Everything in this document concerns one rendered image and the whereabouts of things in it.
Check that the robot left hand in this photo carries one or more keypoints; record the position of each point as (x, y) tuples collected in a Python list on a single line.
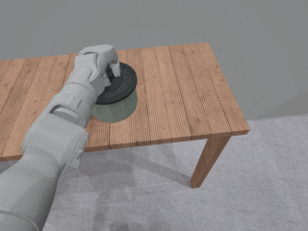
[(111, 57)]

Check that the knob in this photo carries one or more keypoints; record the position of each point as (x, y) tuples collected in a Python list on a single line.
[(110, 74)]

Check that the robot left forearm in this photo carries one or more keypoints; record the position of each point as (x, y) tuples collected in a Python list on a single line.
[(79, 94)]

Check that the lid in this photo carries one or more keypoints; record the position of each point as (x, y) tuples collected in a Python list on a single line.
[(120, 88)]

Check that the pot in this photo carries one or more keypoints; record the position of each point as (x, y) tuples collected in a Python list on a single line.
[(118, 111)]

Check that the table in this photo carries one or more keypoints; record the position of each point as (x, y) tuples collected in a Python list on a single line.
[(182, 96)]

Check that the robot left upper arm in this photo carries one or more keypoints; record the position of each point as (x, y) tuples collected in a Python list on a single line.
[(27, 189)]

